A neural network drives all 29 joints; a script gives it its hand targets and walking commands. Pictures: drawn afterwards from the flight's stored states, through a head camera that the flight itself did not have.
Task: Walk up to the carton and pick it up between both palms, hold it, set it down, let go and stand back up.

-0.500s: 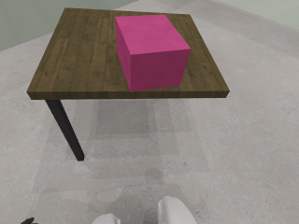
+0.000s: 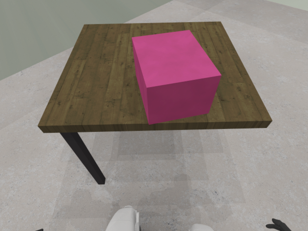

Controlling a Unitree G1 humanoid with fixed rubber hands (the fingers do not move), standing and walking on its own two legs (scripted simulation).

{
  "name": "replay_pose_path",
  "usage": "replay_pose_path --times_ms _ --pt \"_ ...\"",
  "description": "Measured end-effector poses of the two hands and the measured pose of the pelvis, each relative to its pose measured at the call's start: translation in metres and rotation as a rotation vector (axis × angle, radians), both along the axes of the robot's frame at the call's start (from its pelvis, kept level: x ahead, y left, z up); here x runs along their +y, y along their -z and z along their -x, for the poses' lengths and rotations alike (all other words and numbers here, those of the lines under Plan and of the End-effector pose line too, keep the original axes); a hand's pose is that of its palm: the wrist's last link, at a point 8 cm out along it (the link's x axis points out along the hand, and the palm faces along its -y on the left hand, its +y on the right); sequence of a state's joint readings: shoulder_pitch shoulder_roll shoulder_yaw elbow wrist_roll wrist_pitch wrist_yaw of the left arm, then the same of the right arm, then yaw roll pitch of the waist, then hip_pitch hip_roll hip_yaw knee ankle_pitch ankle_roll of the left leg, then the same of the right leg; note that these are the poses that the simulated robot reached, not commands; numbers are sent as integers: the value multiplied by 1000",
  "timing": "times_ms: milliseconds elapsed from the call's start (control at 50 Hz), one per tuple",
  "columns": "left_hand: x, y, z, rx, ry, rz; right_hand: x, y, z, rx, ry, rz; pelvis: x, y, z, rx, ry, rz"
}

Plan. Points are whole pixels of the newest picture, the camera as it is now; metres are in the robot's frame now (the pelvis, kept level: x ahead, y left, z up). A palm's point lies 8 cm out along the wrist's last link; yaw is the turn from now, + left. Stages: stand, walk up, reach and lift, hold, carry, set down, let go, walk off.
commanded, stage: walk up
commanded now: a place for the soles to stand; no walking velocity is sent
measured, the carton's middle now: (170, 75) +0.59 -0.03 +0.04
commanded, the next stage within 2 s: none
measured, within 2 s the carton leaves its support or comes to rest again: neither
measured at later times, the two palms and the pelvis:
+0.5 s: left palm (56, 217) +0.16 +0.30 -0.13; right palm out of the picture +0.10 -0.34 -0.10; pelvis +0.05 -0.01 -0.01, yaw -2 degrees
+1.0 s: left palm (57, 203) +0.19 +0.30 -0.10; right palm (286, 223) +0.15 -0.33 -0.09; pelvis +0.07 -0.01 +0.01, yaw +2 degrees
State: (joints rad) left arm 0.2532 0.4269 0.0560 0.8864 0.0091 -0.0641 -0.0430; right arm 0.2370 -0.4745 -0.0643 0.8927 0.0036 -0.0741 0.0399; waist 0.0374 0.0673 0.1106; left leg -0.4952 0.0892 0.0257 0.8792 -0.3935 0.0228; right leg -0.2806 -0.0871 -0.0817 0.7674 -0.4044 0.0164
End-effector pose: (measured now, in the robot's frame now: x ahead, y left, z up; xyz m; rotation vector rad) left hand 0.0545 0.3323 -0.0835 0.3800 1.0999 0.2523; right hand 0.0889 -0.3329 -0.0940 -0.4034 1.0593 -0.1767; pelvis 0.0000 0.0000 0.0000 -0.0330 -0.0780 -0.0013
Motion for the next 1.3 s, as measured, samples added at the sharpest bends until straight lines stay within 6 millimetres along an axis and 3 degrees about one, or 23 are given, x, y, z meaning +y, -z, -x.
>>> replay_pose_path --times_ms 60,120,240,360,520,700,940,1180,1300 --pt "19 15 -8 38 -18 -3 13 0 -28 -39 -7 26 14 9 -18 -3 1 -31" --pt "24 29 -26 68 -17 7 24 0 -40 -54 5 47 24 14 -29 4 10 -38" --pt "17 42 -71 81 55 34 27 -10 -31 -5 64 67 21 8 -38 14 31 -46" --pt "-4 52 -95 101 81 46 4 -4 -15 48 124 97 8 14 -43 12 44 -42" --pt "-33 41 -113 65 68 70 -8 10 -12 111 156 62 -6 9 -52 8 30 -48" --pt "-42 19 -137 7 40 69 -2 13 -27 126 114 18 -15 -2 -59 12 5 -46" --pt "-37 9 -144 -9 0 77 1 2 -54 129 58 30 -14 -11 -68 22 -24 -40" --pt "-39 19 -121 59 -51 114 -1 -15 -89 113 2 57 -18 -18 -75 41 -52 -26" --pt "-40 19 -116 89 -46 93 -24 -19 -90 102 17 82 -33 -15 -90 65 -42 -58"
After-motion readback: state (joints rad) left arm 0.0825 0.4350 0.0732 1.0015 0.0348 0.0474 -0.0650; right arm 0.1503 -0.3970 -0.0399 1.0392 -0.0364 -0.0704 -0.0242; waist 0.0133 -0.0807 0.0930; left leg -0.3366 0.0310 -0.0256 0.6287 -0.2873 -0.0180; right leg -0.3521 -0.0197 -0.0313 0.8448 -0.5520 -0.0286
